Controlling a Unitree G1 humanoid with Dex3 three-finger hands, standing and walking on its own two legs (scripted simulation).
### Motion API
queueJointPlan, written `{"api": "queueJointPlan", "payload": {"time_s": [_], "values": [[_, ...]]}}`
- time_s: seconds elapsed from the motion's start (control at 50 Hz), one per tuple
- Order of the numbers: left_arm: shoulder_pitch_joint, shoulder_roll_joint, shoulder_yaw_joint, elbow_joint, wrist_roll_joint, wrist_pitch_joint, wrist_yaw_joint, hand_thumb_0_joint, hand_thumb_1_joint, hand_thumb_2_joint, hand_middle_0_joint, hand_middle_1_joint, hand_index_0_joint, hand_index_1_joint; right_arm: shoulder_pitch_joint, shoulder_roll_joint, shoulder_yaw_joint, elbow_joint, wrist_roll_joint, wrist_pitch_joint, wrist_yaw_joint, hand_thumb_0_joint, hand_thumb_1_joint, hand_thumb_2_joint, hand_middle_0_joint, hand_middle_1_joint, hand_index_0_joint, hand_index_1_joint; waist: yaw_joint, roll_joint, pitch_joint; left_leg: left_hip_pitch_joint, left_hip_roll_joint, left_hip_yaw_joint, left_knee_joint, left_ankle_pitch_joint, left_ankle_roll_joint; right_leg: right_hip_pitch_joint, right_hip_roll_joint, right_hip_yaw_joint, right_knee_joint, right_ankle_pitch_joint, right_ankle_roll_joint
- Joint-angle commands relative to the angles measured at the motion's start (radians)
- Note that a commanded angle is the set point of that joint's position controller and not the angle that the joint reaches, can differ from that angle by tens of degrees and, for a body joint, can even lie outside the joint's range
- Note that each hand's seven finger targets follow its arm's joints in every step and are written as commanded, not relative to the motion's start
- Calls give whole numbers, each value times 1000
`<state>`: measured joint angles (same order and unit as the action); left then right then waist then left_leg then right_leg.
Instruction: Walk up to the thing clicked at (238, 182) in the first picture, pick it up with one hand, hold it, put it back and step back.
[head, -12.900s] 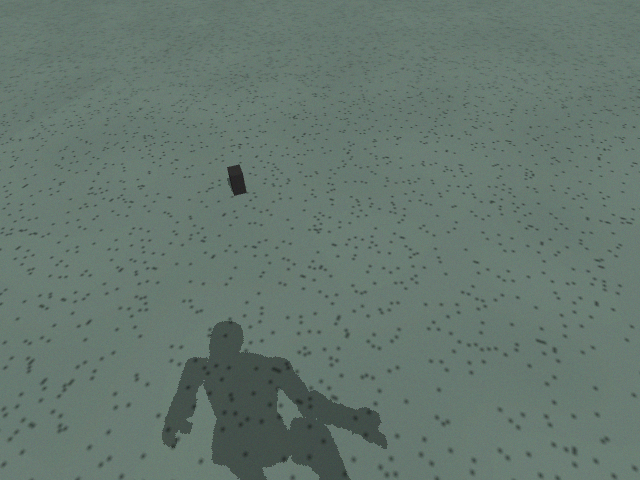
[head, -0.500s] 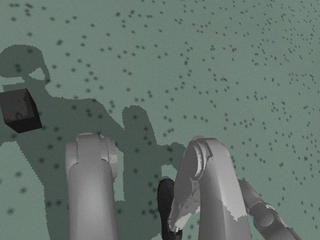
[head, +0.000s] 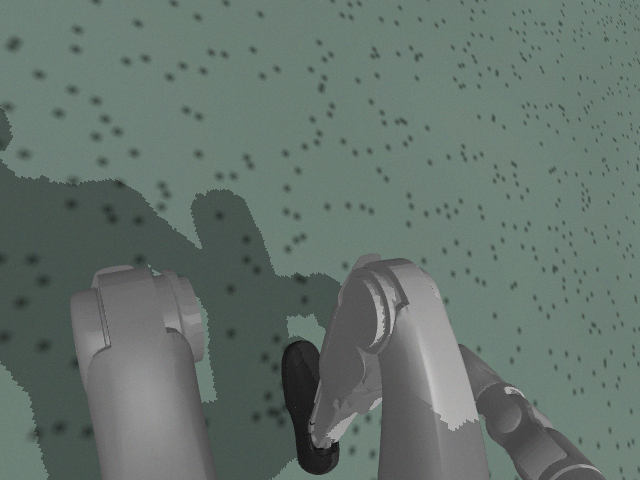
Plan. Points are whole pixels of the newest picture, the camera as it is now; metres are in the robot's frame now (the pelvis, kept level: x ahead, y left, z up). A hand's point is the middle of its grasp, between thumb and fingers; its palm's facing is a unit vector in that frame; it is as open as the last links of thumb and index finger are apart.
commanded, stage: close in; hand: left
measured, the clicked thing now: out of the picture +0.38 +0.38 -0.22
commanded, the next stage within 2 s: rest palm in 0.68 s
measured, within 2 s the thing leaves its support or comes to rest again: leaves its support in 1.40 s
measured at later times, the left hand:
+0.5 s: hand out of the picture +0.35 +0.41 -0.16, palm faces +0.61 -0.79 +0.00, open 17.5 cm
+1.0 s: hand out of the picture +0.36 +0.40 -0.18, palm faces +0.63 -0.77 +0.00, open 17.4 cm
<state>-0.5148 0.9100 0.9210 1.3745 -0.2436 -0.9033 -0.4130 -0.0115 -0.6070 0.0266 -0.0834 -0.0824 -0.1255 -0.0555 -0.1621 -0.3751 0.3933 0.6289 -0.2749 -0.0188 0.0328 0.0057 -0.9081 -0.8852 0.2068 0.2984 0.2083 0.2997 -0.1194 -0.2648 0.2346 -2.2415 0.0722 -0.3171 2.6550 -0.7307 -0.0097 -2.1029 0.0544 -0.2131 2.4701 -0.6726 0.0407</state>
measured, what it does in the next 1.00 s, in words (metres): stands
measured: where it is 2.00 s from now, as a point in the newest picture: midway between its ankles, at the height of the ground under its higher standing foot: (235, 453)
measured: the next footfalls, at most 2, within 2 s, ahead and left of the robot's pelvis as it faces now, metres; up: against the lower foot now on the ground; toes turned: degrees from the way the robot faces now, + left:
none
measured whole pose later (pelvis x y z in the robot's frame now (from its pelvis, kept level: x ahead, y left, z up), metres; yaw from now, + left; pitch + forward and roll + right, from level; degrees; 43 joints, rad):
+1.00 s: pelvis -0.01 +0.01 -0.01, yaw -2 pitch +10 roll -17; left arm -0.55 0.92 0.79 1.45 -0.19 -1.04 -0.12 -0.01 -0.59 0.06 -0.09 -0.04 -0.12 -0.02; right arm -0.18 -0.39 0.50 0.53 -0.33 0.04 0.10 0.00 -0.91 -0.89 0.21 0.30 0.21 0.30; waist -0.17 -0.30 0.30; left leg -2.22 0.07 -0.38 2.70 -0.71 0.01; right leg -2.05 0.08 -0.26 2.45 -0.63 0.07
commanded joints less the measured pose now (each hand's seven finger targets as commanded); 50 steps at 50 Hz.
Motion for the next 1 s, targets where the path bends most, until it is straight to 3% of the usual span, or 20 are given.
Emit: {"api": "queueJointPlan", "payload": {"time_s": [0.0,0.06,0.08,0.1,0.14,0.16,0.18,0.2,0.22,0.26,0.36,0.46,0.5,0.6,0.68,0.74,0.76,0.78,0.94,0.98], "values": [[-75,342,23,-194,-16,-103,51,0,-611,18,-93,-81,-134,-47,58,-341,-112,-18,-23,14,-18,0,-914,-894,200,300,200,300,6,633,-665,527,44,95,-349,301,-30,220,40,-83,-150,223,-63],[-47,262,-13,-136,-16,-101,76,0,-611,20,-86,-80,-132,-42,49,-335,-104,-25,-30,22,-10,0,-910,-892,200,300,200,300,-16,579,-621,472,43,90,-335,270,-24,230,42,-91,-161,217,-58],[-92,244,-46,-154,-15,-107,84,0,-611,22,-83,-83,-130,-44,40,-336,-99,-35,-28,22,-8,0,-914,-893,200,300,200,300,-41,569,-589,433,42,85,-340,220,-22,217,40,-97,-161,188,-59],[-85,231,-45,-143,-18,-107,96,0,-611,21,-85,-78,-132,-40,41,-335,-98,-36,-31,22,-4,0,-910,-892,200,300,200,300,-38,552,-585,435,44,83,-339,214,-21,219,42,-99,-168,189,-56],[-107,230,-67,-133,-8,-113,114,0,-611,20,-77,-72,-126,-30,29,-342,-94,-44,-31,27,0,0,-910,-891,200,300,200,300,-49,550,-547,417,46,72,-344,160,-19,192,38,-103,-166,152,-55],[-107,252,-53,-146,-4,-119,125,0,-611,15,-80,-75,-133,-30,32,-344,-92,-48,-35,28,4,0,-911,-891,200,300,200,300,-51,543,-568,422,46,69,-339,162,-19,206,42,-108,-164,159,-54],[-120,238,-70,-139,-2,-124,133,0,-611,9,-78,-67,-133,-19,29,-343,-85,-52,-36,30,6,0,-909,-890,200,300,200,300,-63,537,-561,415,46,68,-333,157,-18,210,42,-109,-168,158,-52],[-122,248,-68,-141,2,-132,145,0,-611,4,-82,-64,-136,-18,22,-341,-84,-54,-37,32,8,0,-908,-890,200,300,200,300,-54,533,-545,395,46,70,-331,138,-15,207,42,-107,-166,147,-53],[-127,225,-91,-113,6,-134,154,0,-611,12,-76,-69,-134,-19,17,-338,-78,-59,-39,31,10,0,-905,-889,201,300,200,300,-71,514,-523,372,43,71,-327,113,-10,209,43,-107,-176,132,-50],[-147,246,-84,-124,8,-146,176,0,-611,13,-81,-64,-136,-17,21,-336,-72,-64,-41,30,17,0,-906,-890,201,300,200,300,-71,487,-516,340,42,77,-315,95,-2,222,48,-107,-188,126,-48],[-129,230,-110,-97,26,-170,201,0,-611,0,-84,-57,-143,-5,11,-348,-64,-80,-46,35,25,0,-911,-891,201,300,200,300,-82,507,-491,361,47,56,-333,77,-10,206,49,-119,-173,115,-49],[-125,253,-90,-114,30,-182,226,0,-611,0,-95,-49,-149,-3,3,-358,-55,-99,-49,45,32,0,-913,-892,201,300,200,300,-77,544,-502,395,50,39,-345,118,-20,206,50,-129,-154,151,-52],[-122,228,-97,-99,24,-186,233,0,-611,0,-96,-51,-145,-9,8,-357,-49,-97,-52,47,34,0,-913,-893,201,300,200,300,-88,551,-501,410,51,35,-343,135,-23,218,51,-132,-153,167,-50],[-144,237,-128,-97,46,-188,245,0,-611,0,-96,-42,-146,0,8,-359,-44,-87,-55,54,35,0,-919,-894,201,300,200,300,-101,558,-469,398,53,32,-340,114,-21,203,49,-130,-157,157,-49],[-172,270,-112,-114,40,-201,264,0,-611,4,-90,-43,-138,-2,1,-364,-34,-104,-58,55,38,0,-919,-895,201,300,200,300,-111,548,-490,380,50,40,-316,114,-13,240,54,-129,-165,170,-46],[-145,234,-134,-64,46,-198,266,0,-611,7,-93,-46,-143,-3,0,-364,-33,-100,-57,58,38,0,-919,-894,201,300,200,300,-118,528,-452,375,53,25,-331,95,-15,217,54,-138,-164,152,-45],[-161,259,-119,-88,45,-203,270,0,-611,7,-94,-43,-140,-4,-8,-373,-35,-111,-57,58,39,0,-920,-895,201,300,200,300,-115,544,-459,387,54,21,-336,97,-19,216,53,-140,-158,156,-46],[-163,257,-121,-83,42,-205,270,0,-602,68,-91,-41,-117,-24,-7,-377,-31,-113,-59,59,38,0,-910,-898,201,300,200,300,-124,547,-461,389,54,16,-334,102,-19,224,53,-143,-156,166,-44],[-166,256,-126,-60,49,-209,297,0,-556,109,-83,-54,-106,-40,-4,-374,-19,-118,-64,66,42,0,-902,-898,201,300,200,300,-128,533,-464,396,57,13,-326,140,-19,247,57,-146,-158,192,-43],[-157,287,-113,-69,56,-210,305,0,-566,105,-93,-53,-112,-42,-1,-375,-16,-114,-67,70,43,0,-905,-899,201,300,200,300,-122,557,-478,414,60,13,-323,162,-22,251,59,-143,-154,210,-43]]}}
